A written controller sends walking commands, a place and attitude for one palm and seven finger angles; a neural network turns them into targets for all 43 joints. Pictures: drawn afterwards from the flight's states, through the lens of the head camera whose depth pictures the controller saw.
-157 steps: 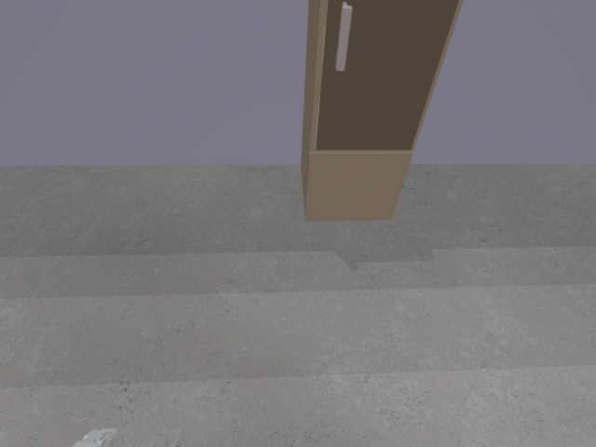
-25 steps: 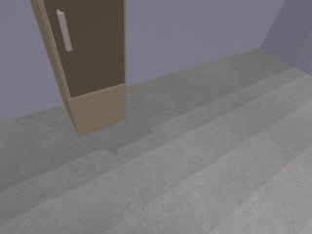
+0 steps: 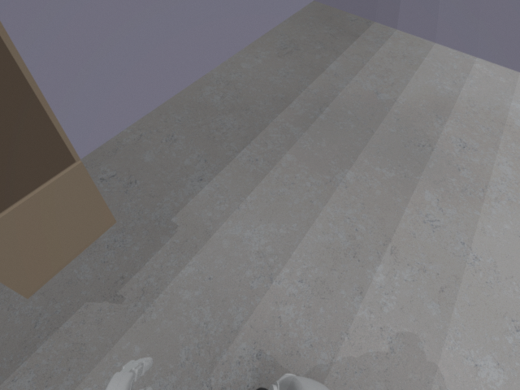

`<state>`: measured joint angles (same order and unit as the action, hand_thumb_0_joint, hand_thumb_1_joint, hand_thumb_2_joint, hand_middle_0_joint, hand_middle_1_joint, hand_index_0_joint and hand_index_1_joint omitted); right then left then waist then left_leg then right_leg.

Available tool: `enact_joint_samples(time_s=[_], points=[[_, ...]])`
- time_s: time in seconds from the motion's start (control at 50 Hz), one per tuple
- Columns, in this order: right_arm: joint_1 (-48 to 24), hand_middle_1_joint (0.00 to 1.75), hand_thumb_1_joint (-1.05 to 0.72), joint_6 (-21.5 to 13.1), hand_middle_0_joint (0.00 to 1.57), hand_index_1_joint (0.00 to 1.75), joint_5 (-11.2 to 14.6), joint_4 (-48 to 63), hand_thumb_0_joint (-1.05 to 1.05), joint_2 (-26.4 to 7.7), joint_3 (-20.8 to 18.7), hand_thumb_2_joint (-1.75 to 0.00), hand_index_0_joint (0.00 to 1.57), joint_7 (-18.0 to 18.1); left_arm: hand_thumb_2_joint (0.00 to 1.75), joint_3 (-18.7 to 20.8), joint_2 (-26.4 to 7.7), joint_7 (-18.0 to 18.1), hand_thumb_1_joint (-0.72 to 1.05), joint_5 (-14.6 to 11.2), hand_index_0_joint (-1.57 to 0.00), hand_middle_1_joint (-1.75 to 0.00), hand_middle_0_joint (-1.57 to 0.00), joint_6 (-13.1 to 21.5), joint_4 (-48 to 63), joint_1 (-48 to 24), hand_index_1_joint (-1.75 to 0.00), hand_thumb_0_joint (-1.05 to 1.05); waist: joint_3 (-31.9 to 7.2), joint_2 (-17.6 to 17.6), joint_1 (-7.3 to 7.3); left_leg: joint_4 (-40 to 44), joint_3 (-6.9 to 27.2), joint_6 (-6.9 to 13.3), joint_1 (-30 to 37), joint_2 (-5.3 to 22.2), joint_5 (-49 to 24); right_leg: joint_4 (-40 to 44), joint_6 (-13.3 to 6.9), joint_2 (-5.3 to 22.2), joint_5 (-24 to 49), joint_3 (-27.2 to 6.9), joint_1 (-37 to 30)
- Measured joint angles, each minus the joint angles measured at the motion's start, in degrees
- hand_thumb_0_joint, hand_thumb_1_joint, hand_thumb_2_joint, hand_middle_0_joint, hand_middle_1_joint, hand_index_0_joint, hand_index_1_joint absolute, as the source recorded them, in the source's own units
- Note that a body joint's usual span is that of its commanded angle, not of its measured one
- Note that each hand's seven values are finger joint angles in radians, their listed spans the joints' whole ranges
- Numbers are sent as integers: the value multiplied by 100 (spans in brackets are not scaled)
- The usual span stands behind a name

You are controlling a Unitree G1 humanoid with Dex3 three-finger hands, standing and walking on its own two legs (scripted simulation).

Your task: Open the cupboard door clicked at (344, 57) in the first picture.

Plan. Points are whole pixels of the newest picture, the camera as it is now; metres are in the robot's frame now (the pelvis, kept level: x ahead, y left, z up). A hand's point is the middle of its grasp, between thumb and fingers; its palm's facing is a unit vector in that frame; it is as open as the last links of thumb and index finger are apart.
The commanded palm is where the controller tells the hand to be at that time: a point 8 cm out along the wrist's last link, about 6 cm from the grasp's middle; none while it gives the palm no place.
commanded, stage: walk to a spot facing it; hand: left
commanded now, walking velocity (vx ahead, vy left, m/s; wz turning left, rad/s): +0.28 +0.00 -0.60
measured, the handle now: out of the picture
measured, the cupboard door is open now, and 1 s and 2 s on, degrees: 0 0 0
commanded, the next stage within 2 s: none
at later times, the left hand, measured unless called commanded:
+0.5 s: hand (106, 341) +0.21 +0.28 -0.17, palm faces -0.14 -0.96 -0.22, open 7.4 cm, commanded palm none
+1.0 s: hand (193, 228) +0.44 +0.15 -0.13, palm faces -0.60 -0.75 -0.27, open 7.4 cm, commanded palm none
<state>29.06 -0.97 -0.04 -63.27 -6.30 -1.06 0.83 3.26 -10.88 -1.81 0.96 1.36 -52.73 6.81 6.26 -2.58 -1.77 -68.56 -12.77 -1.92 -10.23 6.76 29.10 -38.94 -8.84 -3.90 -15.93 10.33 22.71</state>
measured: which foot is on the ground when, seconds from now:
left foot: up 0.00-0.42, down 0.44-1.00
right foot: down 0.00-0.46, up 0.48-0.98, down 1.00-1.00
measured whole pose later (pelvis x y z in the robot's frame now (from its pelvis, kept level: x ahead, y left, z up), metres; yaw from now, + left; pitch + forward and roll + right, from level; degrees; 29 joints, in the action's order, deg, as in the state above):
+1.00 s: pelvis +0.21 +0.06 +0.01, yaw -38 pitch +1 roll +1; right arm 17.4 0.8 -1.4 -55.4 -13.4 -4.4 -0.2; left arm 5.0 -12.6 -1.1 1.7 -2.9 -49.3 8.1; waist 3.6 1.1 -2.6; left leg -37.3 -25.2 -0.8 -16.1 12.7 19.0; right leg -35.5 0.5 3.5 -18.9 6.2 17.2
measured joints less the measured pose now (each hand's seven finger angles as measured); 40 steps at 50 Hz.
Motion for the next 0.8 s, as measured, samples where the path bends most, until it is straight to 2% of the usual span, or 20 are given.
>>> enact_joint_samples(time_s=[0.04, 0.06, 0.1, 0.18, 0.26, 0.34, 0.4, 0.44, 0.46, 0.48, 0.52, 0.56, 0.62, 0.72, 0.8], points=[[-367, 30, -91, 28, 21, 30, -28, 176, 1, -7, -40, -90, 21, -14, 90, 11, -49, 68, 91, -51, -20, -30, -20, -2, -74, 181, -30, 0, -14, 1, -25, -905, 555, -14, -792, 13, -450, 205, 18, -101, -114, -139, -318], [-564, 30, -91, 22, 21, 30, -48, 289, 1, -19, -52, -90, 20, -20, 90, 13, -68, 100, 91, -59, -20, -30, -20, 4, -135, 288, -30, 0, -58, 5, -26, -982, 727, -30, -1133, 73, -655, 382, 132, -136, -61, -229, -474], [-970, 30, -91, 2, 20, 30, -76, 547, 1, -65, -84, -90, 20, -23, 90, 54, -105, 164, 92, -50, -20, -30, -20, 37, -254, 487, -30, 0, -160, 60, -12, -758, 1000, -69, -1726, 207, -926, 724, 139, -204, 13, -427, -731], [-1706, 30, -93, -25, 20, 30, -115, 958, 1, -296, -177, -90, 20, -4, 90, 50, -95, 147, 92, 2, -20, -30, -20, 95, -399, 816, -30, 0, -313, 255, 52, 43, 1252, -206, -2507, 376, -1319, 1144, 175, -200, 56, -798, -1052], [-2235, 30, -93, -29, 20, 30, -124, 1168, 0, -477, -198, -90, 20, -69, 90, 62, -61, 149, 92, 10, -20, -30, -20, 151, -391, 1077, -30, 0, -377, 343, 271, 707, 1287, -302, -2767, 332, -1615, 1285, 319, -137, -49, -1149, -1233], [-2613, 30, -92, 10, 20, 30, -101, 1258, 0, -523, -161, -90, 20, -93, 90, 73, -54, 201, 91, 31, -20, -30, -20, 117, -335, 1268, -30, 0, -332, 308, 518, 1622, 1163, -324, -2527, 104, -1519, 1230, 473, -75, -272, -1450, -1370], [-2773, 30, -92, 18, 20, 30, -67, 1317, 0, -488, -101, -90, 20, -85, 90, 91, -73, 241, 91, 40, -20, -30, -20, 18, -315, 1399, -30, 0, -302, 241, 673, 2553, 1018, -281, -2044, -162, -1435, 1031, 606, -54, -548, -1658, -1452], [-2781, 30, -91, -18, 20, 30, -61, 1373, 0, -447, -34, -90, 20, -64, 90, 111, -105, 262, 91, 9, -20, -30, -20, -63, -319, 1527, -30, 0, -340, 193, 725, 3423, 868, -217, -1509, -314, -1915, 663, 701, -82, -832, -1804, -1430], [-2793, 30, -91, -59, 20, 30, -80, 1380, 0, -388, -12, -90, 20, -47, 90, 134, -153, 271, 91, -36, -20, -30, -20, -111, -352, 1527, -30, 0, -324, 103, 717, 3495, 763, 55, -1401, -350, -1992, 212, 754, -79, -945, -1854, -1274], [-2807, 30, -91, -81, 20, 30, -82, 1398, 0, -331, 26, -90, 20, -44, 90, 157, -203, 278, 91, -67, -20, -30, -20, -157, -391, 1467, -30, 0, -255, 3, 731, 3343, 647, 236, -1365, -346, -1854, -549, 836, -54, -1246, -1814, -1006], [-2762, 30, -91, -74, 20, 30, -78, 1441, 0, -242, 118, -90, 20, -63, 90, 196, -278, 287, 91, -54, -20, -30, -20, -235, -402, 1381, -30, 0, -153, -110, 754, 3204, 406, 391, -1169, -244, -1546, -2050, 1013, 33, -1606, -1566, -443], [-2617, 30, -91, -45, 21, 30, -89, 1451, 0, -177, 158, -90, 21, -46, 90, 249, -333, 238, 91, -2, -19, -30, -20, -335, -376, 1270, -30, 0, -136, -126, 680, 3324, 259, 395, -932, -141, -1457, -2937, 1147, 189, -1493, -1253, -8], [-2349, 30, -91, 15, 21, 30, -100, 1359, 0, -159, 133, -90, 21, -22, 90, 309, -391, 125, 91, 40, -19, -30, -20, -454, -212, 1045, -30, 0, -152, -91, 576, 3619, 94, 409, -670, -58, -1530, -3384, 1242, 471, -997, -959, 452], [-1919, 30, -91, 106, 21, 30, -88, 1128, 0, -254, -19, -90, 21, 7, 90, 373, -374, 55, 91, 60, -19, -30, -20, -552, 62, 765, -30, 0, -242, 9, 421, 3944, -276, 467, -428, 7, -1576, -3165, 1307, 778, -431, -864, 791], [-1658, 30, -91, 117, 21, 30, -108, 997, 0, -405, -145, -90, 21, 3, 90, 376, -324, 36, 91, 72, -19, -30, -20, -624, 154, 572, -30, 0, -260, 94, 243, 4057, -608, 465, -328, 58, -1552, -2482, 1354, 931, -387, -767, 703]])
